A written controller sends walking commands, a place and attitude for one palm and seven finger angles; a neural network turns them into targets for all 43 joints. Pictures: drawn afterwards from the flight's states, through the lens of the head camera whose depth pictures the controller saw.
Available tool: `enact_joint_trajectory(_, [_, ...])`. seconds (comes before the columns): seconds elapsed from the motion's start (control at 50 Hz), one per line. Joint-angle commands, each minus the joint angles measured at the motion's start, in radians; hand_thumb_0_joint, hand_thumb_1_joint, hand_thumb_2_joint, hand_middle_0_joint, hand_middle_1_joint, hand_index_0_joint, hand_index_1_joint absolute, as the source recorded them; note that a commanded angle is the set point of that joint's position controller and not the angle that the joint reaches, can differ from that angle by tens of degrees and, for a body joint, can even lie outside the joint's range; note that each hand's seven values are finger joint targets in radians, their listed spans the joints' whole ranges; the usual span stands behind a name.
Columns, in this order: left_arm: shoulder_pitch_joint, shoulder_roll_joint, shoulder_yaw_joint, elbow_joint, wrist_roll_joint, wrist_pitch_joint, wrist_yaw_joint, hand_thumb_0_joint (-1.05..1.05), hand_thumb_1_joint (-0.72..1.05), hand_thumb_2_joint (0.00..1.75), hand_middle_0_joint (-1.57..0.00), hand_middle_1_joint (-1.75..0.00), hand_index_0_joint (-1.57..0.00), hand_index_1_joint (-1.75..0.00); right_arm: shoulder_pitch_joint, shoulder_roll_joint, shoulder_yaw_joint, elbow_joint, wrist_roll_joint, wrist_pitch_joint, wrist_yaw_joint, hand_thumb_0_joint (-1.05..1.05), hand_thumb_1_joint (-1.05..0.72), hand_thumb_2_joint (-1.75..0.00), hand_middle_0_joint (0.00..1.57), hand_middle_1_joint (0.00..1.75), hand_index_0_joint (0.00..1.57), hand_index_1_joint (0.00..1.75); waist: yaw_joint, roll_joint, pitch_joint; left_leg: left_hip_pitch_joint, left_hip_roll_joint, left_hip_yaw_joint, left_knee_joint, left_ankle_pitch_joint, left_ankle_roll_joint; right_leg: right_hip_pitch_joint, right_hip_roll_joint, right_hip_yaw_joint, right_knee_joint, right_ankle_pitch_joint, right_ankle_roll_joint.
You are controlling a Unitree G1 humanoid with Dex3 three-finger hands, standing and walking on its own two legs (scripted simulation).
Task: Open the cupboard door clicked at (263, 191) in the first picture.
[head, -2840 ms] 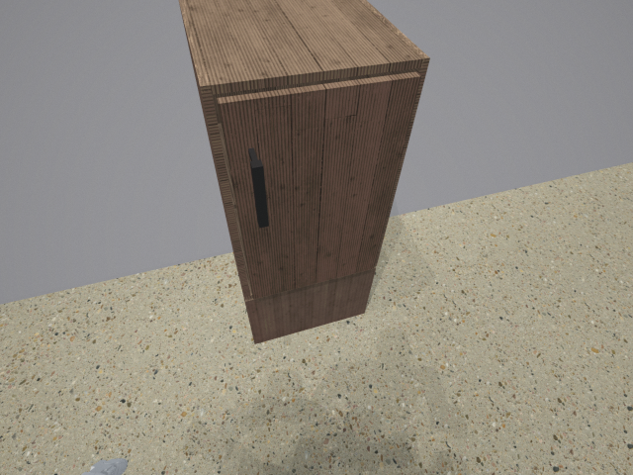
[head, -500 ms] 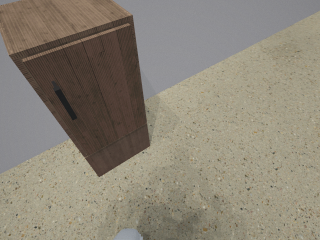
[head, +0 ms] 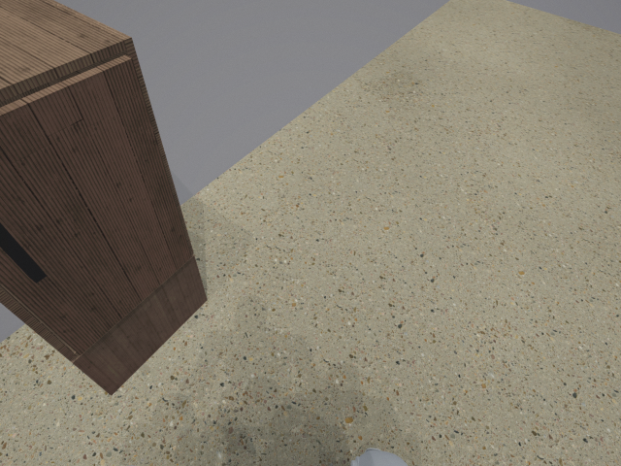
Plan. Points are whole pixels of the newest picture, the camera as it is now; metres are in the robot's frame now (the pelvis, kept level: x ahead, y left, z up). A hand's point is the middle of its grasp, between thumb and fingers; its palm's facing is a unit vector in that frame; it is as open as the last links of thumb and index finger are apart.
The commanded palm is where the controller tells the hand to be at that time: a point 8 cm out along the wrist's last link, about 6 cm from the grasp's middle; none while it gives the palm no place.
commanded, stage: walk to a spot facing it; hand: left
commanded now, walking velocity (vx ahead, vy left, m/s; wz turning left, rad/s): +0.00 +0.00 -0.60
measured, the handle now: (6, 244) +0.40 +0.51 -0.03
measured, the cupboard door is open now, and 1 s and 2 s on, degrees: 0 0 0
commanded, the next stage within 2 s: turn to face it in 2.00 s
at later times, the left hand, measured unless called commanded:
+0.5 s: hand (227, 453) +0.16 +0.13 -0.17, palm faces -0.27 -0.94 -0.22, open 7.4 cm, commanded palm none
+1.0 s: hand (265, 423) +0.21 +0.08 -0.17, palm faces -0.56 -0.79 -0.24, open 7.4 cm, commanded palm none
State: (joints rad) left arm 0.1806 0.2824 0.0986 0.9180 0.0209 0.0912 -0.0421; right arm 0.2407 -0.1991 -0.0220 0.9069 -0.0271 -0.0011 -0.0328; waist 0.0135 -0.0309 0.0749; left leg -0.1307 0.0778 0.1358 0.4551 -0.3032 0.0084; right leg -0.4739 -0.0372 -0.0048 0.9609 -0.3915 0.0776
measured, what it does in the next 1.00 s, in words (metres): steps on the spot, turning right: right foot, then left foot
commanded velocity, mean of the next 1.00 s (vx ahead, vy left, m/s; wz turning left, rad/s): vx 0.00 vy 0.00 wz -0.60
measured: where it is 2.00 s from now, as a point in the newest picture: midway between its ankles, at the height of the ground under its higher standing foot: outside the picture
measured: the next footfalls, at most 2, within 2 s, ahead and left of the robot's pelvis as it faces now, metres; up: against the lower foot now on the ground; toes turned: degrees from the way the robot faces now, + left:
right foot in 0.16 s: +0.04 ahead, -0.16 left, +0.00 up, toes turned -12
left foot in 0.58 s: +0.10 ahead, +0.08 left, +0.00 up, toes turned -17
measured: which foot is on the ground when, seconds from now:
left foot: down 0.00-0.16, up 0.18-0.56, down 0.58-0.98, up 1.00-1.00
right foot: up 0.00-0.14, down 0.16-0.58, up 0.60-0.96, down 0.98-1.00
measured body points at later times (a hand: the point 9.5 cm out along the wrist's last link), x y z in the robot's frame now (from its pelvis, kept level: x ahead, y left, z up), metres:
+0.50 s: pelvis +0.01 -0.03 -0.01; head +0.04 -0.04 +0.44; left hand +0.18 +0.18 -0.15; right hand +0.01 -0.31 -0.14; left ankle +0.05 +0.10 -0.71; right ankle +0.00 -0.15 -0.74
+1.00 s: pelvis +0.00 -0.03 -0.02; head +0.03 -0.06 +0.43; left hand +0.23 +0.12 -0.16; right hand -0.11 -0.27 -0.17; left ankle +0.06 +0.09 -0.74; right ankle -0.05 -0.13 -0.75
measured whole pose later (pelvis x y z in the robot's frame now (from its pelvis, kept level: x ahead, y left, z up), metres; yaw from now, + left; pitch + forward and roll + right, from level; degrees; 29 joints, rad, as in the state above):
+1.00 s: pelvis +0.00 -0.03 -0.02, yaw -37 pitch -1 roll -1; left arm 0.16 0.22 0.08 0.90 0.02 0.05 -0.03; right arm 0.25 -0.22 -0.07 0.93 -0.02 0.02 -0.01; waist -0.01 0.03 0.09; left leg -0.26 0.20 0.26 0.72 -0.42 -0.05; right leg -0.29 -0.02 -0.09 0.60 -0.27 0.01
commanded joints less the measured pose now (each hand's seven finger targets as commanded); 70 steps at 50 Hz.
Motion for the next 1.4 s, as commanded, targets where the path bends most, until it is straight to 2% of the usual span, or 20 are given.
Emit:
enact_joint_trajectory(0.0, [-0.113,0.019,-0.011,-0.112,-0.002,-0.036,-0.006,0.0,0.9,0.9,-0.2,-0.3,-0.2,-0.3,0.061,-0.224,-0.065,-0.037,-0.002,-0.012,-0.005,0.0,-0.9,-0.9,0.2,0.3,0.2,0.3,-0.06,0.236,-0.041,0.054,0.254,-0.088,-0.088,0.552,0.137,0.003,-0.005,-0.055,-0.129,-0.015,-0.015])
enact_joint_trajectory(0.1, [-0.033,0.049,-0.003,-0.09,0.002,-0.064,0.0,0.0,0.9,0.9,-0.2,-0.3,-0.2,-0.3,0.069,-0.24,-0.078,-0.022,0.002,-0.008,0.005,0.0,-0.9,-0.9,0.2,0.3,0.2,0.3,-0.013,0.185,-0.112,0.01,0.234,0.004,0.13,0.553,0.041,0.26,0.038,-0.105,-0.458,0.138,-0.063])
enact_joint_trajectory(0.12, [0.065,0.119,0.011,-0.065,0.007,-0.08,0.01,0.0,0.9,0.9,-0.2,-0.3,-0.2,-0.3,0.089,-0.213,-0.073,-0.028,0.014,-0.007,0.013,0.0,-0.9,-0.9,0.2,0.3,0.2,0.3,0.033,0.049,-0.187,-0.153,0.205,0.058,0.335,0.424,-0.021,0.51,-0.067,0.016,-0.556,0.325,-0.11])
enact_joint_trajectory(0.14, [0.136,0.247,0.037,-0.046,0.007,-0.089,0.033,0.0,0.9,0.9,-0.2,-0.3,-0.2,-0.3,0.07,-0.116,-0.045,-0.076,0.014,-0.003,0.021,0.0,-0.9,-0.9,0.2,0.3,0.2,0.3,0.054,-0.261,-0.227,-0.454,0.049,0.083,0.593,-0.245,-0.085,0.661,-0.349,0.379,-0.582,0.729,-0.219])
enact_joint_trajectory(0.16, [0.16,0.24,0.037,-0.043,-0.016,-0.077,0.049,0.0,0.9,0.9,-0.2,-0.3,-0.2,-0.3,0.022,-0.144,-0.049,-0.092,0.012,0.01,0.0,0.0,-0.9,-0.9,0.2,0.3,0.2,0.3,0.072,-0.177,-0.241,-0.465,0.051,-0.081,0.684,-0.316,-0.075,0.586,-0.383,0.366,-0.553,0.849,-0.292])
enact_joint_trajectory(0.24, [-0.058,0.139,0.015,-0.105,-0.004,-0.063,0.058,0.0,0.9,0.9,-0.2,-0.3,-0.2,-0.3,0.0,-0.135,-0.055,-0.055,0.005,0.032,0.005,0.0,-0.9,-0.9,0.2,0.3,0.2,0.3,-0.021,-0.095,-0.098,-0.394,0.067,-0.116,0.681,-0.128,-0.087,0.289,-0.218,0.247,-0.62,0.454,-0.254])
enact_joint_trajectory(0.5, [-0.047,0.144,0.024,-0.119,-0.001,-0.052,0.048,0.0,0.9,0.9,-0.2,-0.3,-0.2,-0.3,0.053,-0.108,-0.051,-0.069,0.021,0.007,-0.006,0.0,-0.9,-0.9,0.2,0.3,0.2,0.3,-0.044,-0.132,-0.146,-0.117,-0.047,-0.085,0.108,-0.016,-0.066,0.201,-0.121,0.388,-0.533,0.448,-0.21])
enact_joint_trajectory(0.52, [-0.055,0.122,0.02,-0.125,-0.007,-0.049,0.047,0.0,0.9,0.9,-0.2,-0.3,-0.2,-0.3,0.095,-0.125,-0.053,-0.06,0.021,-0.001,-0.012,0.0,-0.9,-0.9,0.2,0.3,0.2,0.3,-0.065,-0.096,-0.156,0.002,-0.022,-0.104,-0.021,0.042,-0.054,0.119,-0.078,0.365,-0.479,0.385,-0.17])
enact_joint_trajectory(0.56, [-0.023,0.028,0.006,-0.159,-0.01,-0.044,0.029,0.0,0.9,0.9,-0.2,-0.3,-0.2,-0.3,0.08,-0.272,-0.075,-0.09,0.005,-0.007,-0.012,0.0,-0.9,-0.9,0.2,0.3,0.2,0.3,-0.051,0.349,-0.11,0.063,0.374,-0.495,-0.244,0.063,0.104,-0.149,0.126,0.081,-0.088,-0.168,-0.05])
enact_joint_trajectory(0.68, [0.01,0.028,0.016,-0.094,0.002,-0.032,0.002,0.0,0.9,0.9,-0.2,-0.3,-0.2,-0.3,-0.04,-0.169,-0.053,-0.098,0.001,-0.018,-0.014,0.0,-0.9,-0.9,0.2,0.3,0.2,0.3,-0.011,0.197,-0.075,0.019,0.228,-0.14,-0.148,0.339,0.11,-0.117,0.015,0.018,0.179,-0.009,-0.001])
enact_joint_trajectory(0.8, [-0.075,-0.007,-0.001,-0.112,0.0,-0.035,0.001,0.0,0.9,0.9,-0.2,-0.3,-0.2,-0.3,0.053,-0.194,-0.078,-0.045,0.0,-0.01,-0.003,0.0,-0.9,-0.9,0.2,0.3,0.2,0.3,-0.067,0.219,-0.074,0.054,0.275,-0.046,-0.091,0.482,0.124,-0.008,-0.009,-0.064,-0.088,-0.043,-0.005])
enact_joint_trajectory(0.92, [0.019,0.023,0.004,-0.084,0.002,-0.062,0.009,0.0,0.9,0.9,-0.2,-0.3,-0.2,-0.3,0.027,-0.216,-0.093,-0.033,0.003,-0.001,0.011,0.0,-0.9,-0.9,0.2,0.3,0.2,0.3,-0.011,0.195,-0.124,-0.032,0.269,0.049,0.126,0.441,0.031,0.265,0.03,-0.119,-0.449,0.152,-0.054])
enact_joint_trajectory(0.94, [0.092,0.093,0.015,-0.064,0.006,-0.075,0.019,0.0,0.9,0.9,-0.2,-0.3,-0.2,-0.3,0.036,-0.184,-0.088,-0.04,0.011,0.003,0.019,0.0,-0.9,-0.9,0.2,0.3,0.2,0.3,0.024,0.046,-0.167,-0.164,0.231,0.092,0.307,0.299,-0.03,0.445,-0.065,0.0,-0.557,0.307,-0.095])
enact_joint_trajectory(0.96, [0.148,0.211,0.039,-0.046,0.011,-0.086,0.036,0.0,0.9,0.9,-0.2,-0.3,-0.2,-0.3,0.003,-0.094,-0.06,-0.093,0.011,0.005,0.023,0.0,-0.9,-0.9,0.2,0.3,0.2,0.3,0.055,-0.281,-0.17,-0.463,0.074,0.107,0.538,-0.269,-0.088,0.576,-0.331,0.363,-0.606,0.65,-0.204])
enact_joint_trajectory(0.98, [0.192,0.221,0.039,-0.042,-0.008,-0.077,0.048,0.0,0.9,0.9,-0.2,-0.3,-0.2,-0.3,-0.06,-0.114,-0.06,-0.123,0.012,0.019,0.009,0.0,-0.9,-0.9,0.2,0.3,0.2,0.3,0.082,-0.202,-0.165,-0.483,0.058,-0.057,0.653,-0.336,-0.08,0.496,-0.39,0.37,-0.584,0.763,-0.287])
enact_joint_trajectory(1.14, [0.045,0.136,0.018,-0.065,0.003,-0.091,0.042,0.0,0.9,0.9,-0.2,-0.3,-0.2,-0.3,-0.076,-0.12,-0.063,-0.08,-0.005,0.02,0.035,0.0,-0.9,-0.9,0.2,0.3,0.2,0.3,0.02,-0.096,-0.062,-0.41,0.042,-0.074,0.533,-0.092,-0.093,0.268,-0.192,0.319,-0.734,-0.068,-0.25])
enact_joint_trajectory(1.3, [0.016,0.146,0.026,-0.066,0.001,-0.094,0.03,0.0,0.9,0.9,-0.2,-0.3,-0.2,-0.3,0.025,-0.102,-0.055,-0.083,0.006,-0.024,0.029,0.0,-0.9,-0.9,0.2,0.3,0.2,0.3,-0.032,-0.115,-0.065,-0.079,-0.051,-0.037,0.098,-0.035,-0.067,0.118,-0.113,0.356,-0.655,-0.103,-0.223])
enact_joint_trajectory(1.34, [-0.013,0.056,0.01,-0.09,-0.004,-0.089,0.02,0.0,0.9,0.9,-0.2,-0.3,-0.2,-0.3,0.187,-0.182,-0.072,-0.036,0.005,-0.038,0.007,0.0,-0.9,-0.9,0.2,0.3,0.2,0.3,-0.11,0.118,-0.104,0.225,0.1,-0.2,-0.13,-0.189,-0.03,-0.13,0.027,0.245,-0.383,-0.155,-0.14])
enact_joint_trajectory(1.36, [-0.021,-0.01,-0.002,-0.127,-0.01,-0.088,0.009,0.0,0.9,0.9,-0.2,-0.3,-0.2,-0.3,0.256,-0.292,-0.089,-0.031,-0.011,-0.04,0.003,0.0,-0.9,-0.9,0.2,0.3,0.2,0.3,-0.131,0.399,-0.076,0.244,0.381,-0.548,-0.302,-0.477,0.059,-0.311,0.133,0.058,-0.072,-0.214,-0.084])
enact_joint_trajectory(1.38, [-0.079,0.037,0.012,-0.149,0.005,-0.093,0.003,0.0,0.9,0.9,-0.2,-0.3,-0.2,-0.3,0.222,-0.286,-0.081,-0.037,-0.006,-0.044,0.002,0.0,-0.9,-0.9,0.2,0.3,0.2,0.3,-0.124,0.299,0.005,0.085,0.477,-0.642,-0.376,-0.57,0.121,-0.321,0.027,0.075,0.068,-0.149,-0.08])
